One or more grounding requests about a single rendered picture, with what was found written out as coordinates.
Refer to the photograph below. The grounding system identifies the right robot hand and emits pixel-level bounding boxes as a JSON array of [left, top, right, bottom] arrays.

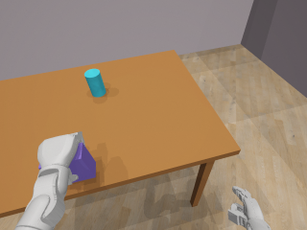
[[227, 186, 265, 228]]

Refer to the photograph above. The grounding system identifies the robot left forearm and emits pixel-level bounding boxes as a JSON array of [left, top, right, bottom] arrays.
[[14, 164, 70, 230]]

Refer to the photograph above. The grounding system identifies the robot right forearm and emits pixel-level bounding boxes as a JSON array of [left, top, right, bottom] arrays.
[[247, 218, 271, 230]]

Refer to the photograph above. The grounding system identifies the table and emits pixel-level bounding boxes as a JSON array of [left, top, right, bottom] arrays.
[[0, 50, 241, 218]]

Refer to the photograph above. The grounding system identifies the sponge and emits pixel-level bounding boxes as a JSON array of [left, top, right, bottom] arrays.
[[38, 142, 96, 183]]

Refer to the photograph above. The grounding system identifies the left robot hand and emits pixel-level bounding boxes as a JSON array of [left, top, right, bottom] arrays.
[[37, 131, 85, 186]]

